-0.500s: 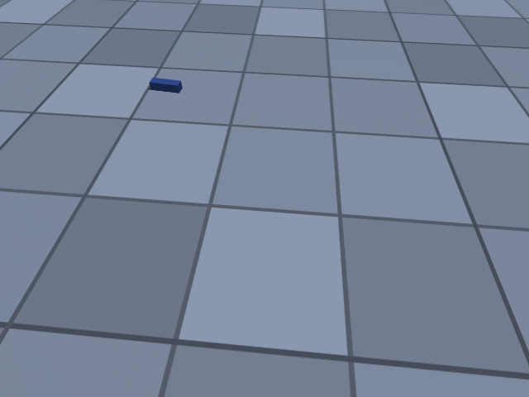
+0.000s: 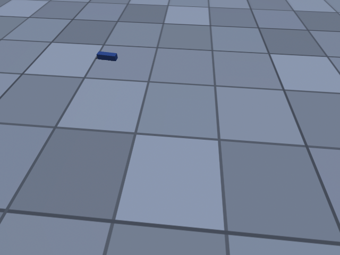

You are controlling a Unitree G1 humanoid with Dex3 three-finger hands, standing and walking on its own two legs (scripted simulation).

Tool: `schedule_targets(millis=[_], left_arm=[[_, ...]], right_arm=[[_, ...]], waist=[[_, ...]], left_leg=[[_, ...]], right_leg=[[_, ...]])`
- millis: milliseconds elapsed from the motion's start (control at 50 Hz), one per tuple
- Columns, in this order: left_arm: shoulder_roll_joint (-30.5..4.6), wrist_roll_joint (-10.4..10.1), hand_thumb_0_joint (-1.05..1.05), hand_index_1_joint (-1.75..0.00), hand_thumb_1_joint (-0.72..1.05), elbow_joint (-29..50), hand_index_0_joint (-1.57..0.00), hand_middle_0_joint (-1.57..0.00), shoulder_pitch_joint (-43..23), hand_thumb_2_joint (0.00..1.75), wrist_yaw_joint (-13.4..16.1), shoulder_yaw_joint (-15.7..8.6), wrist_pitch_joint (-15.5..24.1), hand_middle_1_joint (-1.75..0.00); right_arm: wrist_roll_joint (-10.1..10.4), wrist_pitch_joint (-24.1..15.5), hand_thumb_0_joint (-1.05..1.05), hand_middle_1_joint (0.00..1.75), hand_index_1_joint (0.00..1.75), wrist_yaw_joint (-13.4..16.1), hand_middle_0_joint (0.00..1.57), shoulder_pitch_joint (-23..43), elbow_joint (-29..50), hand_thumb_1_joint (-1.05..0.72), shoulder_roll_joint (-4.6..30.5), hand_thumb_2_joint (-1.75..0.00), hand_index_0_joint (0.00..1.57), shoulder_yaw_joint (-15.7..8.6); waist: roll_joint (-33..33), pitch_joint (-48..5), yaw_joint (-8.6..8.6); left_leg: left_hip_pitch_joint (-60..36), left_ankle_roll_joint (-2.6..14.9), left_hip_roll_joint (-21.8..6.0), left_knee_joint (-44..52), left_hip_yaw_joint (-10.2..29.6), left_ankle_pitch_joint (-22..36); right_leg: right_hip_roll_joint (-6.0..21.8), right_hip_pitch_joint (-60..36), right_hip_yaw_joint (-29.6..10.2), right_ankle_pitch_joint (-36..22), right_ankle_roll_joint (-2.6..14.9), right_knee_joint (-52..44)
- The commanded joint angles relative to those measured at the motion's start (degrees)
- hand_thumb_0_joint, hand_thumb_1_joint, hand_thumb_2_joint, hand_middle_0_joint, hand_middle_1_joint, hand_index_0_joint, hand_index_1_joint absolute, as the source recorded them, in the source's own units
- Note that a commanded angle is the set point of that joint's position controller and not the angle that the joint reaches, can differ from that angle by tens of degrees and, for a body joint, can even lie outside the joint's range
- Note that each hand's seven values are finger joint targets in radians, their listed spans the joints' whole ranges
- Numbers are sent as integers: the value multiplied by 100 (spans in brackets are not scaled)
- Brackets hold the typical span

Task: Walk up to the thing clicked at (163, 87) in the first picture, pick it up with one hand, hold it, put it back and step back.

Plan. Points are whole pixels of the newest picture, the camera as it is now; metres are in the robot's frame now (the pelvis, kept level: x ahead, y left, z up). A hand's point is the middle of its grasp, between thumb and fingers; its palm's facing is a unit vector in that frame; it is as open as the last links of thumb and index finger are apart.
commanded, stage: stand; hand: left
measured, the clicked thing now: (107, 56) +2.09 +0.69 -0.75
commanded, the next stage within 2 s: walk up in 0.62 s
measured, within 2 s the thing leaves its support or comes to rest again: neither
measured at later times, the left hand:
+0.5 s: hand out of the picture +0.07 +0.25 -0.16, palm faces -0.02 -0.94 -0.33, open 7.4 cm
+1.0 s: hand out of the picture +0.10 +0.41 -0.17, palm faces -0.01 -0.89 -0.45, open 7.4 cm
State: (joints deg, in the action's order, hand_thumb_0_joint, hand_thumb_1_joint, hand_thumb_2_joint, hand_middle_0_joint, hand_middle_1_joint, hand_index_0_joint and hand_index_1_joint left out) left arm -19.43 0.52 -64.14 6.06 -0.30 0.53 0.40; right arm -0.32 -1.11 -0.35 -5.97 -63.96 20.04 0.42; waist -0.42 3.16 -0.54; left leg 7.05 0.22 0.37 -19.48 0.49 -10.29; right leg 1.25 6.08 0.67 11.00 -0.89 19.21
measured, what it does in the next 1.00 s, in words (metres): walks ahead: left foot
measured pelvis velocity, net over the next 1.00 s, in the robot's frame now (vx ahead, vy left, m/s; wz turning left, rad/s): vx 0.10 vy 0.09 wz -0.01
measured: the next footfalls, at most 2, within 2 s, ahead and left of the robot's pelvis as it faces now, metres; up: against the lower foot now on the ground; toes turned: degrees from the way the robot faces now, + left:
left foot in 0.96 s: +0.21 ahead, +0.23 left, +0.00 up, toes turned +4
right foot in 1.44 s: +0.49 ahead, -0.02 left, +0.00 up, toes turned -11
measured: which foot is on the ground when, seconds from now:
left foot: down 0.00-0.70, up 0.72-0.94, down 0.96-1.00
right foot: down 0.00-0.98, up 1.00-1.00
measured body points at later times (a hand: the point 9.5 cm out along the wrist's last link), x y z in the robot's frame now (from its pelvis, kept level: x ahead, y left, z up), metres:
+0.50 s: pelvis +0.00 +0.00 +0.00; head +0.02 +0.00 +0.45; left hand +0.07 +0.30 -0.13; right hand +0.08 -0.30 -0.13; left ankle +0.00 +0.12 -0.75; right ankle +0.00 -0.13 -0.75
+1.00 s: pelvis +0.10 +0.09 -0.03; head +0.10 +0.10 +0.42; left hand +0.10 +0.45 -0.14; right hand +0.23 -0.25 -0.11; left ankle +0.18 +0.23 -0.75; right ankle +0.00 -0.12 -0.74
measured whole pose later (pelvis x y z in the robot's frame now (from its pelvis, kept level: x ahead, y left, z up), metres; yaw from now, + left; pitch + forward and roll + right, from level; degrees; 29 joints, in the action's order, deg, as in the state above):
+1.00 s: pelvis +0.10 +0.09 -0.03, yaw -1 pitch -1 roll +0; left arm -28.7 1.6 -59.9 18.3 -2.1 -3.8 2.8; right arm -2.3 -1.9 -7.5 -7.3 -54.9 26.8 -7.2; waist 0.7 1.0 -2.5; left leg 22.4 -0.8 -4.1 -35.8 -2.6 -11.3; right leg 8.8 4.7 -2.1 26.4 1.2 33.1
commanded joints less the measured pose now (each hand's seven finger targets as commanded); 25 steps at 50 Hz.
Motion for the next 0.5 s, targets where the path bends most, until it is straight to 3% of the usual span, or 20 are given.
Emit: schedule_targets(millis=[0,140,340,480], left_arm=[[-1236,0,0,-30,90,303,-20,-20,-171,90,84,-256,149,-30],[-1230,-2,0,-30,90,296,-20,-20,-184,90,81,-261,136,-30],[-1223,-6,0,-30,90,300,-20,-20,-118,90,72,-250,154,-30],[-1253,3,0,-30,90,292,-20,-20,-90,90,84,-261,130,-30]], right_arm=[[0,-98,0,30,30,87,20,176,314,-90,1179,-90,20,-228],[-4,-82,0,30,30,84,20,169,309,-90,1204,-90,20,-234],[9,-100,0,30,30,78,20,184,304,-90,1190,-90,20,-218],[-10,-83,0,30,30,93,20,135,280,-90,1210,-90,20,-225]], waist=[[68,-514,34],[31,-338,34],[67,-541,22],[31,-485,25]], left_leg=[[-65,137,-746,258,566,998],[70,123,-724,341,596,636],[-126,126,-747,284,597,1030],[-70,119,-752,310,601,879]], right_leg=[[654,-136,-471,-865,214,-251],[635,-49,-482,-504,209,-366],[658,-124,-466,-858,212,-312],[656,-127,-453,-696,214,-300]])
